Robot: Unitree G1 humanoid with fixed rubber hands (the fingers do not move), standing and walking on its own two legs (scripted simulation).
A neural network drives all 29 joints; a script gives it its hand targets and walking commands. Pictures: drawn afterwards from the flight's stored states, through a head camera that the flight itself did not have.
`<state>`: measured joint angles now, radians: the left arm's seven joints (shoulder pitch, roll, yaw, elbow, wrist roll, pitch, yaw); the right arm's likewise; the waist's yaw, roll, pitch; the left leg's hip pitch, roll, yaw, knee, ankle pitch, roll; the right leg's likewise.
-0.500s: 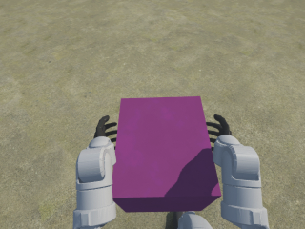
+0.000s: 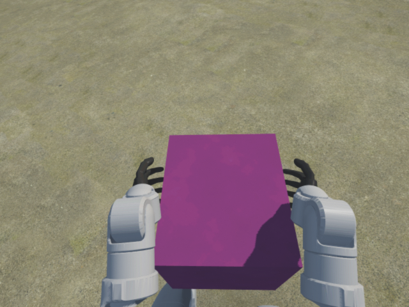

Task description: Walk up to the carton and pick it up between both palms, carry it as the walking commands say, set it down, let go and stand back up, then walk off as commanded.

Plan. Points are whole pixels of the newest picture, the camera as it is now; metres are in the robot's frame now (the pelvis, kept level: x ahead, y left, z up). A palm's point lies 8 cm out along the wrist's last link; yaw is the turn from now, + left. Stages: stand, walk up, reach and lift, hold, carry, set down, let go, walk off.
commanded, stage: carry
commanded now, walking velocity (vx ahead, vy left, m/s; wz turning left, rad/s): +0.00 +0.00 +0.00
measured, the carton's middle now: (222, 213) +0.29 -0.02 -0.02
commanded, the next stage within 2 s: none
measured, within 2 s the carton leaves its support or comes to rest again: neither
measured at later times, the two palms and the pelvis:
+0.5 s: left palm out of the picture +0.09 +0.16 +0.09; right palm (316, 291) +0.12 -0.13 +0.09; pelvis -0.18 -0.02 -0.01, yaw +3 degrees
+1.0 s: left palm out of the picture +0.01 +0.17 +0.07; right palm out of the picture +0.03 -0.13 +0.07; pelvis -0.26 +0.00 -0.02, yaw +2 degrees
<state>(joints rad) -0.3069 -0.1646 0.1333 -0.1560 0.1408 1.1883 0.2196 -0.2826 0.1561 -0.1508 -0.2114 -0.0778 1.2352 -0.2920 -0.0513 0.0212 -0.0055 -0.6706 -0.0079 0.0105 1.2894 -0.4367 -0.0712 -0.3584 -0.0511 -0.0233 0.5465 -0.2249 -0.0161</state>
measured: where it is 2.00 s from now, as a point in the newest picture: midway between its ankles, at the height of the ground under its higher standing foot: outside the picture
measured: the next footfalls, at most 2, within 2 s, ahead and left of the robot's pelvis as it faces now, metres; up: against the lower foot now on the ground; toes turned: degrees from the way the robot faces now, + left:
left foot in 0.22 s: -0.12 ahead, +0.12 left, +0.00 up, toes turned +8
right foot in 0.50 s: -0.14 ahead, -0.15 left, +0.00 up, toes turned -3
